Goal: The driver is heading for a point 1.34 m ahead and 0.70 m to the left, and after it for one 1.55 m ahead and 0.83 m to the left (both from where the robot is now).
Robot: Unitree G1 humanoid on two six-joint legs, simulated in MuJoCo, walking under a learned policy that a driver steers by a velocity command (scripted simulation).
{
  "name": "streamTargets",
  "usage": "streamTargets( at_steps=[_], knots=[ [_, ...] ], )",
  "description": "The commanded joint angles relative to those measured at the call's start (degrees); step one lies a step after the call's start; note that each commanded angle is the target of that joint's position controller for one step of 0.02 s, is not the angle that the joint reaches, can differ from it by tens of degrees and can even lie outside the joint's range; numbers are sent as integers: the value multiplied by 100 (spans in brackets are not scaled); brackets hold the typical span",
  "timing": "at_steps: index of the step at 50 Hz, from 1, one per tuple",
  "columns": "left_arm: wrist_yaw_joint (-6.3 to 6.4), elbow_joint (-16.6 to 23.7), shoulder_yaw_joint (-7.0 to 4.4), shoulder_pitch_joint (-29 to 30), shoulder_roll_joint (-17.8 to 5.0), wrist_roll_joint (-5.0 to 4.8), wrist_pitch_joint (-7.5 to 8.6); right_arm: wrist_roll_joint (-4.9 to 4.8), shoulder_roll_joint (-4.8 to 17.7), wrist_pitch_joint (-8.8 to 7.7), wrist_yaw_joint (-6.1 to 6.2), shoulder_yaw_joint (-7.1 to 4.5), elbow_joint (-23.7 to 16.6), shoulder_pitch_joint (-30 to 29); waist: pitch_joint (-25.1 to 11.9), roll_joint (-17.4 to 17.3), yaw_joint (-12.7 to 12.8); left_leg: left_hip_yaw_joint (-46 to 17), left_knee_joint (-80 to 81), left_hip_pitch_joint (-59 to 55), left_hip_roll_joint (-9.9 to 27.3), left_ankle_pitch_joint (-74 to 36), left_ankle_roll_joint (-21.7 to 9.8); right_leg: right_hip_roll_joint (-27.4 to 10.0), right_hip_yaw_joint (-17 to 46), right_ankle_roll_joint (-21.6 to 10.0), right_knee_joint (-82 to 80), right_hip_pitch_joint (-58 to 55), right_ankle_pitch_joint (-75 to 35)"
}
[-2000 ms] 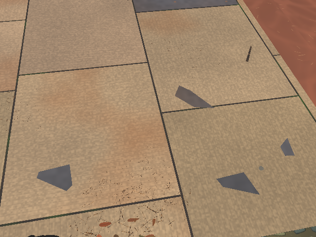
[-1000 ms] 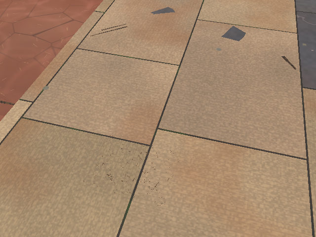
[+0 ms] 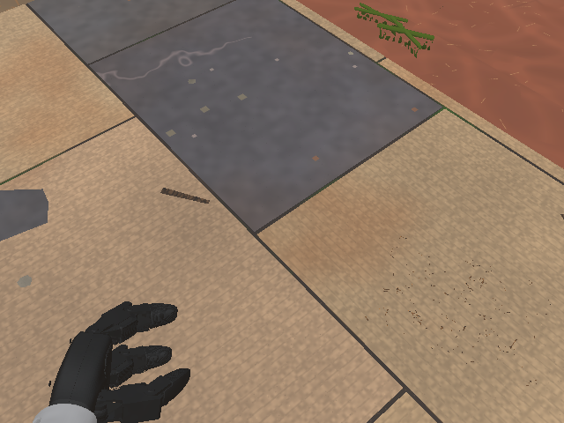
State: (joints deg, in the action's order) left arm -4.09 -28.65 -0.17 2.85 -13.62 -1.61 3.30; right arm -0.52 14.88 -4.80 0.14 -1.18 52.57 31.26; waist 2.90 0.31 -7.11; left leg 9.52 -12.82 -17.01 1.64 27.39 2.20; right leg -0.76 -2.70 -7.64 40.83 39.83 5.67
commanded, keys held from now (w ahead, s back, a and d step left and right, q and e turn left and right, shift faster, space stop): w+q+shift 1.00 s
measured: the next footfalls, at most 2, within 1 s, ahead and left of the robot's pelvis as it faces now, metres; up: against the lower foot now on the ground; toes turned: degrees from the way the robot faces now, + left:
right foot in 0.02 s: +0.23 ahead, -0.10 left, +0.00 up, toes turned -2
left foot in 0.48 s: +0.63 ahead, +0.17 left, +0.00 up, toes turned +23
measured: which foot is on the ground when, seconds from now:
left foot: down 0.00-0.04, up 0.06-0.46, down 0.48-0.94, up 0.96-1.00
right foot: up 0.00-0.00, down 0.02-0.50, up 0.52-0.90, down 0.92-1.00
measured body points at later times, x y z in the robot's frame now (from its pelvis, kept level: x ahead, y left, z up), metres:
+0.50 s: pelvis +0.45 +0.07 -0.01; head +0.46 +0.08 +0.44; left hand +0.41 +0.34 -0.14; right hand +0.69 -0.14 -0.09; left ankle +0.59 +0.16 -0.71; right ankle +0.21 -0.10 -0.66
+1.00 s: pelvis +0.87 +0.22 +0.01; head +0.88 +0.25 +0.46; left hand +0.84 +0.56 -0.05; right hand +1.14 +0.07 -0.10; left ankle +0.65 +0.16 -0.61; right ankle +1.04 +0.19 -0.70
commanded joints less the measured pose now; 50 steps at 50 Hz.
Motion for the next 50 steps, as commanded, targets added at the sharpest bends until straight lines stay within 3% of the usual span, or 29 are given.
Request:
streamTargets(
  at_steps=[1, 2, 3, 4, 5, 6, 7, 9, 12, 18, 20, 23, 24, 25, 26, 27, 28, 29, 30, 33, 36, 39, 43, 45, 46, 47, 48, 49, 50],
  knots=[
    [204, -95, -648, -2373, -1285, 5, 6, -40, 1656, -5, 71, -253, -260, -743, -906, -991, 2406, -567, -2981, 2363, 1289, -8609, -873, 175, 62, -412, -829, -4435, -271],
    [347, -448, -719, -3225, -1747, 61, -50, 140, 883, -62, 45, -65, -497, -491, -1839, 192, 2117, -829, -5306, 4217, 490, -2722, -723, -1217, 1809, -390, -212, -6737, 145],
    [314, -362, -647, -3206, -1718, 281, 72, -181, 410, -252, -28, 86, -590, 259, -3426, 1367, 1584, -1909, -6894, 5242, -170, -27, -734, -2392, 4664, -1076, -1414, -7563, 2202],
    [276, -496, -562, -3151, -1154, 304, 135, -404, 1062, -309, -1, -128, -722, -788, -2489, 593, 1901, -2018, -7108, 5767, 45, -366, -739, -2058, 4408, -739, -2177, -6666, 2804],
    [268, -651, -509, -2846, -1001, 254, 187, -481, 869, -295, 13, -131, -963, -1226, -1219, 455, 1653, -1793, -6977, 6185, 211, -732, -660, -1951, 3537, -641, -2415, -5650, 2517],
    [253, -762, -476, -2447, -849, 239, 253, -372, 650, -230, 43, -94, -974, -1366, -606, -61, 1314, -1708, -6759, 6073, 501, -1070, -588, -1822, 2895, -542, -2607, -4685, 1841],
    [226, -822, -415, -2111, -527, 296, 322, -258, 567, -99, 51, -138, -886, -1257, -301, -36, 1001, -1701, -6576, 5727, 706, -1403, -562, -1546, 2181, -395, -2724, -3943, 1393],
    [186, -971, -391, -1766, -219, 254, 392, -287, 275, 175, -3, -136, -726, -747, -195, 337, 599, -1716, -6470, 5221, 964, -1548, -469, -1428, 1256, -276, -3024, -3183, 846],
    [228, -1138, -431, -1476, -323, 228, 439, -244, 198, 376, -14, -147, -875, -1179, 405, 267, 466, -1648, -6140, 5663, 1057, -1881, -337, -1264, 75, -7, -3344, -2640, -41],
    [461, -1269, -524, -1762, -900, 231, 438, -124, 314, 219, -297, -92, -1357, -2372, 752, -222, 717, -756, -3669, 5615, 658, -3828, -562, -996, -1218, 199, -3592, -3266, -1024],
    [500, -1281, -584, -1799, -1241, 217, 349, -157, 496, 180, -423, -157, -1490, -2481, 568, -55, 623, -266, -3110, 5172, 280, -3748, -763, -1105, -1372, 354, -3171, -3947, -3151],
    [492, -1155, -718, -1525, -1776, 68, 76, -288, 1160, 374, -373, -479, -1335, -1001, -421, 722, -345, 192, -3443, 3417, -440, -2375, -1134, -1341, -1324, 387, -861, -4506, -6978],
    [459, -1063, -696, -1240, -1730, 49, 77, -250, 1634, 494, -308, -718, -1011, 319, -1008, 673, -983, -132, -3376, 1677, -513, -2119, -1359, -1277, -1099, 364, 773, -3744, -6654],
    [390, -1103, -549, -976, -1203, 5, 168, -313, 1728, 576, -194, -789, -773, 921, -740, -213, -1235, -802, -2783, 785, -365, -2152, -1587, -410, -1059, 654, 3380, -2476, -2584],
    [285, -778, -214, -1801, 37, 103, 427, -122, 1779, 484, -241, -672, -905, 210, -649, -2543, 170, -3130, -2371, 39, 158, -1684, -2416, 709, -142, 869, 5678, -124, 2890],
    [250, -378, -116, -1857, -238, -13, 664, 67, 1365, 261, -290, -502, -1328, -289, -1668, -2093, 354, -5959, -583, -269, 1140, 875, -2969, 733, 1078, 558, 5827, 742, 2670],
    [260, -279, -255, -1009, -883, -128, 759, 40, 1028, 117, -322, -475, -1416, -262, -1045, -789, 103, -6220, 178, 407, 1188, 1568, -2506, 420, 1188, 300, 5138, 734, 2065],
    [313, -195, -277, -782, -861, -130, 758, 27, 1017, -5, -370, -462, -1394, -503, -494, 265, 448, -6051, 254, 1312, 1127, 1567, -2291, 219, 1159, 260, 4429, 589, 1616],
    [373, -272, -247, -839, -749, 34, 703, 11, 1021, -96, -383, -461, -1476, -882, -276, 622, 730, -5668, 43, 2099, 955, 922, -2261, 23, 1248, 347, 3955, 172, 1390],
    [445, -399, -327, -1077, -828, 197, 475, -47, 924, -113, -193, -412, -1641, -1370, -12, 366, 1029, -4214, 49, 3233, 262, -598, -2183, -284, 1250, 746, 2812, -532, 1177],
    [474, -22, -228, -9, -523, 315, 408, -163, 739, -48, 23, -348, -1523, -1117, 340, 181, 600, -3249, 33, 3873, -224, -1760, -1984, -147, 799, 1114, 964, -830, 181],
    [403, 242, -195, 598, -266, 202, 436, -176, 891, 88, 88, -422, -1392, -952, 154, -290, 181, -3035, -135, 4166, -456, -1609, -1584, 271, 504, 1266, -626, -1744, -1031],
    [380, 279, -451, 527, -789, -73, 532, -250, 811, 119, 145, -478, -1235, -857, -38, -710, 238, -3663, -835, 3035, -158, -1522, -1343, 236, 964, 1235, -1423, -2013, -977],
    [414, 51, -685, -580, -1173, -132, 592, -154, 864, 165, 120, -520, -1296, -1095, -690, -811, 940, -3577, -2078, 2561, -178, -3231, -1095, 223, 817, 985, -1385, -3047, -507],
    [469, -198, -759, -1977, -1295, -149, 547, 21, 730, 179, 46, -436, -1485, -1430, -1623, -813, 1683, -3255, -3640, 3136, -291, -3531, -873, -223, 1004, 801, -842, -4713, -1],
    [506, -429, -739, -3149, -1576, -74, 459, 239, -88, 159, -15, -172, -1655, -1187, -2477, 608, 1750, -2784, -5720, 4448, -672, 25, -812, -1172, 2370, 687, -649, -6545, 1453],
    [346, -483, -758, -2833, -1900, 241, 503, -458, -123, 95, -22, -67, -1961, -133, -2901, 3629, 894, -2321, -7283, 6327, -736, 501, -652, -2575, 6338, -361, -2400, -7168, 4216],
    [353, -228, -646, -2255, -1119, 230, 451, -483, 491, 167, 62, -142, -1673, -565, -1911, 2106, 1179, -2086, -7601, 6752, -195, -266, -583, -2242, 5930, -290, -2748, -6424, 5266],
    [402, -292, -576, -2105, -857, 180, 381, -278, 845, 199, 38, -221, -1787, -1328, -1146, 1134, 1336, -1786, -7471, 6754, -99, -686, -559, -1964, 4652, -102, -2661, -5616, 4089]
  ],
)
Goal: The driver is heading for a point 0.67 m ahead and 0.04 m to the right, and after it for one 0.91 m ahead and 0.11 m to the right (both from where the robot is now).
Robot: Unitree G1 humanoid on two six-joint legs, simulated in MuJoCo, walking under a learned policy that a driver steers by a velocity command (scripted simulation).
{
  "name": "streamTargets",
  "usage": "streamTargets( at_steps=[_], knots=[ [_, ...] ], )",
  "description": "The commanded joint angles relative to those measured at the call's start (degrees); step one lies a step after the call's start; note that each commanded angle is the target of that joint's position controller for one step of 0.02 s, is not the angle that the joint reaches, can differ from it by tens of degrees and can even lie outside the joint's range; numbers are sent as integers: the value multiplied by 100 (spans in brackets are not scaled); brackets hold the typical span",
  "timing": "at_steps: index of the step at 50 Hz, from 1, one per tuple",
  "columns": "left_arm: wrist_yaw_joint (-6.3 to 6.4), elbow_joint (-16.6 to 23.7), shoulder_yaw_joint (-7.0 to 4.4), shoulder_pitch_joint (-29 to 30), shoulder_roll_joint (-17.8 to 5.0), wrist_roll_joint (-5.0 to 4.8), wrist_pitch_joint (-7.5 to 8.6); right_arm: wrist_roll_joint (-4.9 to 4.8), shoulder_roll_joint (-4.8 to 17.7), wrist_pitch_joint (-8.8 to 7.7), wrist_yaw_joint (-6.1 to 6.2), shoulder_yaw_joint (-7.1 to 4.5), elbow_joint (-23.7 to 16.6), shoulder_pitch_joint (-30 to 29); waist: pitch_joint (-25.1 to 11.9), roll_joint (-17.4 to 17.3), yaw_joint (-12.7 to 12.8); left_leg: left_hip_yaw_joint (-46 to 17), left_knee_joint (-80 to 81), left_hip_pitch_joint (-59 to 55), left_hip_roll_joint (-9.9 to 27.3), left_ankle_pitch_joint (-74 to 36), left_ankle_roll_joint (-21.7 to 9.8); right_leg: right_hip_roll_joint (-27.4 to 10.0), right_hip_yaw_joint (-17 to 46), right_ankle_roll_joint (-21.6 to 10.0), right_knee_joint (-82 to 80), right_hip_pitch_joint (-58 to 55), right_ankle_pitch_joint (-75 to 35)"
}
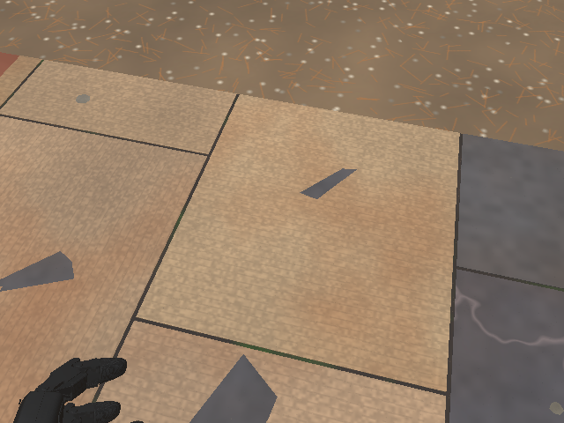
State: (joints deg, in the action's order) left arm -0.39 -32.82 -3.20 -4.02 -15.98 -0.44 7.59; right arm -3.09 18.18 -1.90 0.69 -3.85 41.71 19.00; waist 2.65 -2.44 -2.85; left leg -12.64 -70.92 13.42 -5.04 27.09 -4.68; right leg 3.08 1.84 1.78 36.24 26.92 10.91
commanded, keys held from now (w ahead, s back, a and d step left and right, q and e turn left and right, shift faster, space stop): w+q+shift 0.18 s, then w+shift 0.04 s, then w+e+shift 0.68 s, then shift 0.10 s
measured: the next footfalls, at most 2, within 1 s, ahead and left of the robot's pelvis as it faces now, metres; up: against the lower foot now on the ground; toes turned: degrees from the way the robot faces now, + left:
left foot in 0.42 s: +0.51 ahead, +0.19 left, +0.00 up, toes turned +16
right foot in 0.88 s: +0.97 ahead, +0.04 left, +0.00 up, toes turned -10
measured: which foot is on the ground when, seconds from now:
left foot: up 0.00-0.40, down 0.42-0.88, up 0.90-1.00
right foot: down 0.00-0.42, up 0.44-0.86, down 0.88-1.00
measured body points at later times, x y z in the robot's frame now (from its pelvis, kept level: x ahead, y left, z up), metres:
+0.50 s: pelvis +0.41 +0.07 +0.00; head +0.44 +0.08 +0.45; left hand +0.32 +0.31 -0.13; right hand +0.67 -0.11 -0.06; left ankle +0.48 +0.18 -0.71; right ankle +0.22 -0.14 -0.59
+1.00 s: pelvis +0.86 +0.08 +0.00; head +0.89 +0.08 +0.45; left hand +0.96 +0.35 -0.12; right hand +1.01 -0.18 -0.08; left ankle +0.76 +0.27 -0.58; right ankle +0.93 +0.05 -0.71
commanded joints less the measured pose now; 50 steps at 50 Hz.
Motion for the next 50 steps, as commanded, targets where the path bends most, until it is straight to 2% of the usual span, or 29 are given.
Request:
streamTargets(
  at_steps=[1, 2, 5, 7, 9, 12, 15, 18, 19, 20, 21, 22, 23, 24, 25, 26, 28, 30, 33, 37, 40, 42, 43, 44, 45, 46, 47, 48, 50],
  knots=[
    [31, -19, -264, -1399, -652, 111, -83, 150, 470, -59, -32, 32, -770, -527, -703, 294, 853, 515, -1436, 3388, 790, -805, 129, -2075, 3233, -907, -2124, -3569, 2192],
    [33, -177, -255, -1284, -644, 139, -81, 219, 391, -67, -74, 16, -907, -739, -366, 231, 699, 460, -1029, 3232, 1014, -1010, 117, -1898, 2572, -927, -2117, -2998, 1346],
    [-13, -566, -140, -1254, -249, 27, -27, 1, 131, 70, -172, 45, -1035, -779, -89, 675, 458, 551, -696, 3161, 1391, -979, 53, -1650, 1313, -821, -2305, -2475, 352],
    [-7, -731, -161, -1283, -370, -8, -26, 38, 16, 106, -223, 104, -1165, -947, 126, 585, 379, 608, -585, 3545, 1493, -1297, 88, -1726, 810, -863, -2466, -2367, -173],
    [30, -780, -179, -1161, -549, 75, -35, 55, 61, 77, -262, 124, -1233, -1104, 337, 475, 304, 662, -177, 3653, 1490, -1863, 191, -1680, 216, -855, -2690, -2166, -590],
    [20, -1019, -131, -1659, -639, 132, -8, 111, -15, -23, -311, 192, -1345, -1734, 661, 103, 552, 895, 1031, 3393, 1179, -2680, 130, -1506, -408, -832, -2982, -2051, -1169],
    [2, -1401, -103, -2363, -890, -33, -98, 123, -116, -210, -462, 257, -1637, -2578, 940, -15, 701, 1355, 2568, 3064, 782, -2697, -101, -1699, -508, -961, -3271, -2616, -2230],
    [42, -1618, -86, -2423, -1302, -80, -196, 181, 191, -296, -501, 99, -1720, -2494, 380, 758, 219, 1924, 3161, 1673, 272, -2113, -290, -1918, -567, -1078, -2401, -3198, -6144],
    [69, -1713, -78, -2388, -1423, -34, -235, 167, 508, -258, -436, -55, -1590, -1734, -155, 1132, -297, 1762, 3234, 709, 192, -1870, -413, -1999, -466, -1043, -1521, -3253, -7013],
    [93, -1732, -68, -2077, -1505, -30, -285, 135, 790, -203, -326, -224, -1254, -373, -758, 1266, -1129, 1625, 3719, -999, 245, -2224, -537, -1833, -564, -905, -145, -2615, -7010],
    [110, -1561, 35, -1981, -1188, 53, -244, 174, 1131, -112, -179, -351, -861, 914, -1586, 1002, -1549, 558, 3272, -3402, 1108, -1832, -516, -1440, -363, -730, 1774, -872, -4477],
    [17, -1350, 312, -3022, 6, -61, -117, 398, 1582, -228, -176, -351, -806, 808, -2831, -921, -446, -2499, 4024, -4861, 2745, 309, -1117, -430, 298, -601, 3951, 838, 1487],
    [24, -1311, 141, -2207, -753, -299, 9, 411, 922, -297, -192, -251, -727, 1060, -2883, -581, -940, -3255, 5099, -4261, 2675, 1064, -925, -483, 879, -704, 4437, 1141, 1445],
    [62, -1037, 56, -1551, -749, -477, 6, 411, 639, -357, -210, -152, -569, 730, -1478, -454, -782, -2362, 5350, -3345, 2553, 749, -804, -631, 694, -637, 4559, 1757, 1073],
    [96, -955, 99, -1339, -545, -396, -19, 366, 476, -408, -230, -121, -451, 358, -761, -6, -488, -1618, 5529, -2376, 2440, -88, -744, -901, 591, -593, 4342, 1765, 653],
    [99, -1013, 69, -1366, -444, -266, -107, 418, 229, -458, -248, -78, -369, 40, -421, 35, -173, -913, 5635, -1584, 2259, -663, -651, -1119, 541, -539, 4181, 1484, 333],
    [38, -1182, 51, -1890, -167, -292, -385, 453, -202, -538, -292, -20, -224, -350, -286, -181, 306, 126, 5901, -719, 2021, -1335, -499, -1415, 577, -488, 4064, 864, 9],
    [11, -1133, 42, -1739, -55, -299, -594, 337, -205, -563, -289, -41, -88, -642, 143, -163, 474, 976, 6172, -243, 1953, -1947, -311, -1569, 535, -409, 3874, 1038, 63],
    [-29, -873, 62, -1175, -75, -215, -637, 443, -19, -591, -179, -71, -28, -763, 574, -80, 511, 1973, 6391, 15, 1594, -2675, -187, -1453, 332, -317, 3173, 1435, -902],
    [-256, -575, 105, -282, -191, -141, -508, 408, 437, -568, -10, -134, 56, -413, 763, 423, 237, 2725, 6536, -586, 1498, -3483, 22, -1092, -449, -523, 1437, 1315, -2087],
    [-420, -394, -19, -263, -506, -226, -449, 398, 973, -419, 104, -222, 78, -239, 291, 77, 453, 2903, 5652, -1585, 1635, -7103, 335, -396, -1243, -804, 771, 461, -1906],
    [-368, -579, -257, -1544, -985, -314, -613, 282, 1365, -234, 123, -327, -51, -555, -428, -574, 1288, 2818, 3963, -1767, 1874, -9477, 288, 3, -1370, -1053, 1096, -951, -919],
    [-291, -924, -497, -2932, -1466, -258, -749, 257, 1362, -220, 71, -321, -184, -942, -991, -550, 1983, 2600, 2368, -1077, 1860, -9279, 176, 21, -1010, -1302, 1103, -2627, -581],
    [-157, -1195, -595, -3726, -1609, -293, -839, 175, 902, -305, -37, -205, -155, -1254, -919, 223, 2330, 2594, -128, 106, 1089, -5610, 365, -189, -389, -1560, 432, -3829, -835],
    [-187, -1186, -488, -3188, -1618, -110, -789, 313, -388, -571, -159, 150, -487, -824, -511, 2603, 1204, 1849, -2645, 2383, -168, 609, 579, -467, 1368, -2196, 191, -4379, -890],
    [-202, -713, -321, -2461, -1355, 146, -545, 129, -281, -825, -230, 273, -827, -137, -1785, 2485, 581, 472, -3019, 3463, -182, 677, 312, -1708, 4641, -3104, -1511, -4937, 1620],
    [-219, -512, -290, -2295, -969, 118, -410, 3, 461, -926, -226, 139, -830, -873, -1168, 1088, 864, 352, -2347, 3368, 146, 104, 54, -1850, 4962, -2646, -2442, -4183, 1850],
    [-272, -495, -233, -1845, -837, 111, -281, -27, 515, -892, -161, 76, -854, -1166, -325, -145, 464, 480, -1617, 3142, 365, -357, 26, -1756, 4403, -2328, -2454, -2995, 1022],
    [-253, -319, -232, -1057, -916, 105, -162, 236, 492, -674, -63, 59, -640, -779, -197, -463, -35, 447, -938, 2162, 816, -511, 372, -1553, 3177, -2220, -1926, -1518, -1757]
  ],
)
